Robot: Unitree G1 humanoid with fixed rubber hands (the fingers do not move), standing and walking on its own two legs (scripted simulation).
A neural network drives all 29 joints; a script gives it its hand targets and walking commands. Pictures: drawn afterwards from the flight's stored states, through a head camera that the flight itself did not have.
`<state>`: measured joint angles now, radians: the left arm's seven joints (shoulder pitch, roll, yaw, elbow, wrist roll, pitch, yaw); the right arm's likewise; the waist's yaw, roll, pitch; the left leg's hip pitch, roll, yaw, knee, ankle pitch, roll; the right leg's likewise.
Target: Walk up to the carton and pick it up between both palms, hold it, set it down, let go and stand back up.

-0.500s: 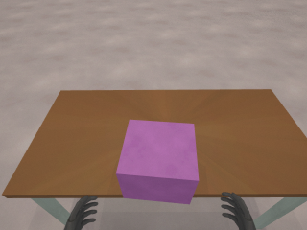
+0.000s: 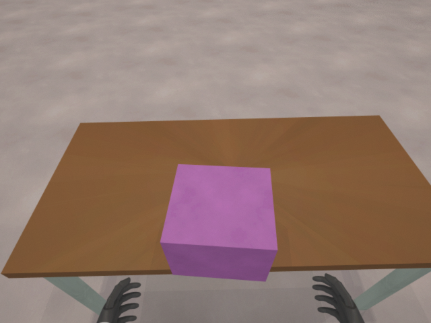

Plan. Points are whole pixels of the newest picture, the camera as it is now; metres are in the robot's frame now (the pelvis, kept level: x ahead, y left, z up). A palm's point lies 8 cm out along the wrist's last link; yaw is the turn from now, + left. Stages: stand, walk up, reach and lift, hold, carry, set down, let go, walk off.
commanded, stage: let go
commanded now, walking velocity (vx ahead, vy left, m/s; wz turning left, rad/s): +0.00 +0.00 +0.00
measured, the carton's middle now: (221, 221) +0.36 +0.02 -0.08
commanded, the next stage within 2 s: stand in 0.48 s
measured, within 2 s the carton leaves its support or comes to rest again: neither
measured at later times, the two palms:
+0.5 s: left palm (116, 316) +0.16 +0.22 -0.08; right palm (360, 320) +0.15 -0.23 -0.07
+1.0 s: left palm out of the picture +0.02 +0.28 -0.11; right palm out of the picture +0.04 -0.24 -0.11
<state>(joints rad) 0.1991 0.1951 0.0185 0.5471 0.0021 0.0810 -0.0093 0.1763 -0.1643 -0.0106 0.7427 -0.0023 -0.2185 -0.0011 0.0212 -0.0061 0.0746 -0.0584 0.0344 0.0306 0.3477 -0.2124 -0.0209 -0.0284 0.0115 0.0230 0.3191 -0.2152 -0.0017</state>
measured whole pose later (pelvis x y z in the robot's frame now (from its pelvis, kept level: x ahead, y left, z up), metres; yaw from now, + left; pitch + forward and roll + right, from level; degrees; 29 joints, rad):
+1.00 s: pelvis -0.04 +0.02 -0.01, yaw +1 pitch -3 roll +0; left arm 0.33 0.28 -0.03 0.73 0.02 -0.02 0.01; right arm 0.31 -0.26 0.01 0.77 -0.01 -0.02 0.00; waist 0.00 0.00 0.03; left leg -0.22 0.00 0.02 0.46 -0.20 0.01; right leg -0.18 -0.02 0.01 0.45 -0.22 0.03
